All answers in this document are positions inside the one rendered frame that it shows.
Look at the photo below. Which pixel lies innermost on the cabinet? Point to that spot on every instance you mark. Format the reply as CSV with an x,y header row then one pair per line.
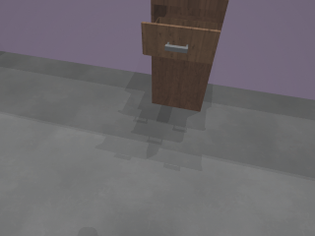
x,y
180,83

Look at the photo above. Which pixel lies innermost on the drawer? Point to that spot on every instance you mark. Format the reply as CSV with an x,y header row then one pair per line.
x,y
202,39

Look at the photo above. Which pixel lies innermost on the handle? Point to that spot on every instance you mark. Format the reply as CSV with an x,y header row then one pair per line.
x,y
176,48

